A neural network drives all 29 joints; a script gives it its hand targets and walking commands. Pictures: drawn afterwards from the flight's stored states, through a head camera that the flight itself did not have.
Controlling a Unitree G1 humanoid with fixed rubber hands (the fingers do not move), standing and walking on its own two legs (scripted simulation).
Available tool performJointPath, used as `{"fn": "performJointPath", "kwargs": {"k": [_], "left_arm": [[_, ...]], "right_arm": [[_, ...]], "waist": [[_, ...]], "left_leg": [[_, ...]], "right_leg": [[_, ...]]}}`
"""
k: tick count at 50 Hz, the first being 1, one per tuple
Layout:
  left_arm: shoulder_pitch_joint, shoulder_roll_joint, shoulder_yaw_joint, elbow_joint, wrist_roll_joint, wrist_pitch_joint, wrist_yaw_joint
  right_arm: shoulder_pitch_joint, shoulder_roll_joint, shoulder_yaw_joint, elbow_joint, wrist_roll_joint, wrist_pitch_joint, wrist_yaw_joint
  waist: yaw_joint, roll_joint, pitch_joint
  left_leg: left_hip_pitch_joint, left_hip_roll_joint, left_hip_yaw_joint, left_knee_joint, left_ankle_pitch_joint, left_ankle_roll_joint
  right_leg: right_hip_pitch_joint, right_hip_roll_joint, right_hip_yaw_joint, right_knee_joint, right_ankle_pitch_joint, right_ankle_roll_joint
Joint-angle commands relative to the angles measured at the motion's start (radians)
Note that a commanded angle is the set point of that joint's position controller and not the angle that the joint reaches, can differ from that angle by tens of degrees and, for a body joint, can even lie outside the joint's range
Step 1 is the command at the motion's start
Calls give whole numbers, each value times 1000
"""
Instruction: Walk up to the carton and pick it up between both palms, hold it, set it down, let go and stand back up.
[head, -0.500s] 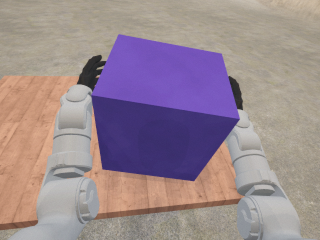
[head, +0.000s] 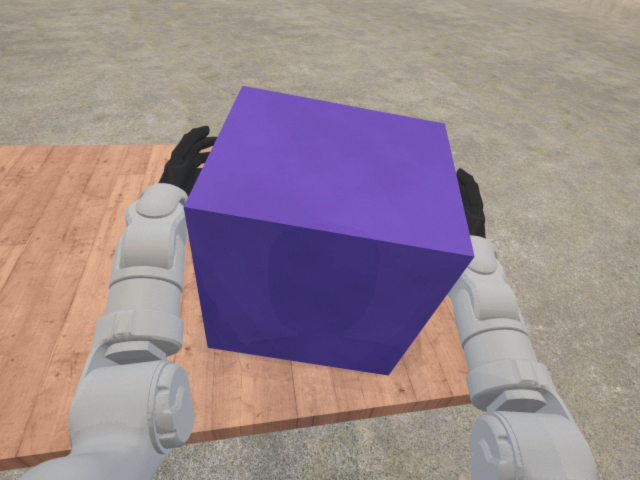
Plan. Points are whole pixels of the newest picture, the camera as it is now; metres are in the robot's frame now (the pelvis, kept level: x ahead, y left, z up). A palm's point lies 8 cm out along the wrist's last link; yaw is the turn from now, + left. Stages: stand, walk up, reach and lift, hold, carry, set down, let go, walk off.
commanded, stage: set down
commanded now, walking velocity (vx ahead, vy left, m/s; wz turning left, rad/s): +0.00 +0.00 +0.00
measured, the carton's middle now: (320, 241) +0.40 -0.03 +0.11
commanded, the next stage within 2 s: none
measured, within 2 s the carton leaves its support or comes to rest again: neither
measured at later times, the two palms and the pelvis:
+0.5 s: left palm (186, 195) +0.44 +0.14 +0.17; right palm (458, 251) +0.35 -0.21 +0.14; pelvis +0.00 +0.01 +0.00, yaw -1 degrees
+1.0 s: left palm (194, 204) +0.46 +0.14 +0.13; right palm (450, 263) +0.35 -0.20 +0.11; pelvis +0.01 +0.01 +0.00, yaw -2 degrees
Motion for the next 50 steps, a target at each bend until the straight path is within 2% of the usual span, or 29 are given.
{"fn": "performJointPath", "kwargs": {"k": [1,3,5,7,9,10,11,12,13,14,16,18,21,22,23,28,33,41,49,50], "left_arm": [[-566,-475,-280,-76,-56,-37,-128],[-565,-471,-266,-72,-50,-46,-126],[-588,-486,-302,-102,-64,-61,-117],[-577,-475,-286,-50,-59,-63,-120],[-563,-469,-257,-16,-43,-65,-127],[-581,-470,-257,-19,-46,-71,-130],[-565,-464,-240,24,-33,-73,-134],[-588,-467,-239,12,-40,-84,-134],[-595,-475,-250,14,-44,-92,-129],[-585,-463,-231,59,-32,-94,-128],[-576,-470,-232,44,-35,-105,-127],[-597,-472,-226,56,-38,-118,-128],[-607,-464,-223,87,-33,-133,-125],[-583,-462,-227,58,-57,-128,-119],[-597,-473,-238,74,-61,-130,-115],[-597,-454,-214,105,-44,-142,-130],[-595,-458,-213,114,-36,-156,-138],[-587,-467,-232,122,-48,-181,-134],[-584,-443,-210,160,-46,-203,-137],[-581,-432,-201,126,-33,-212,-131]], "right_arm": [[-703,437,327,-268,8,-90,107],[-683,434,324,-250,6,-92,111],[-695,443,320,-270,2,-111,116],[-677,439,299,-231,-8,-105,112],[-675,434,288,-221,-21,-104,114],[-688,436,281,-240,-31,-112,113],[-674,440,267,-219,-42,-111,111],[-692,448,265,-245,-50,-120,113],[-703,446,265,-257,-54,-131,114],[-686,451,250,-217,-63,-127,114],[-683,448,251,-226,-70,-138,116],[-686,471,254,-232,-88,-143,115],[-660,470,229,-188,-97,-150,115],[-742,464,304,-280,-70,-163,115],[-742,485,303,-250,-67,-160,111],[-674,490,263,-199,-89,-147,100],[-649,496,244,-184,-96,-154,95],[-638,514,258,-197,-102,-177,90],[-620,549,265,-200,-125,-187,82],[-582,538,249,-193,-138,-189,88]], "waist": [[-20,93,-416],[-9,116,-418],[-10,138,-476],[-22,131,-425],[-10,113,-390],[-11,108,-421],[-14,105,-382],[-8,99,-420],[-3,121,-451],[-5,120,-399],[-5,113,-427],[-4,94,-456],[-9,130,-435],[38,121,-496],[17,108,-497],[-8,106,-445],[-24,128,-459],[-23,152,-504],[-14,141,-520],[-5,137,-526]], "left_leg": [[141,-25,76,4,339,-61],[152,-21,74,1,349,-68],[194,-12,70,21,409,-86],[184,-14,73,13,366,-79],[160,-13,76,-7,306,-67],[152,-15,80,-10,291,-66],[136,-15,82,-18,269,-62],[129,-16,84,-17,268,-60],[146,-11,80,-10,284,-70],[138,-11,84,-12,268,-66],[161,-7,82,-3,322,-71],[144,-11,89,-6,300,-62],[148,-8,87,-6,297,-74],[121,-11,89,11,320,-66],[123,-13,86,11,331,-63],[113,-10,89,-4,287,-62],[144,-7,89,16,338,-79],[160,-4,84,45,428,-96],[101,-6,87,39,417,-78],[116,1,79,38,447,-82]], "right_leg": [[87,36,-82,34,367,33],[82,40,-88,34,345,25],[50,48,-98,37,334,18],[34,44,-93,22,299,17],[40,40,-93,18,269,19],[41,39,-95,21,271,22],[48,35,-92,21,270,22],[51,37,-96,26,274,25],[40,39,-99,29,270,20],[34,37,-97,22,246,18],[36,44,-100,27,286,17],[59,40,-97,28,297,22],[37,36,-98,31,279,19],[51,32,-86,31,310,16],[55,37,-88,36,336,24],[40,32,-83,29,318,24],[26,39,-90,31,340,17],[20,46,-93,41,385,12],[58,37,-78,57,443,18],[58,41,-94,67,448,23]]}}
